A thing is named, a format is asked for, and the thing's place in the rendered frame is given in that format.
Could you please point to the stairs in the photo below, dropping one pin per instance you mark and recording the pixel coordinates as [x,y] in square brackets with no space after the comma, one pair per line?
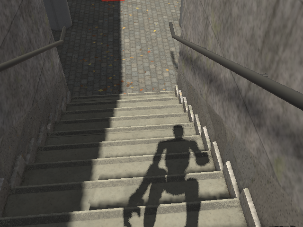
[123,160]

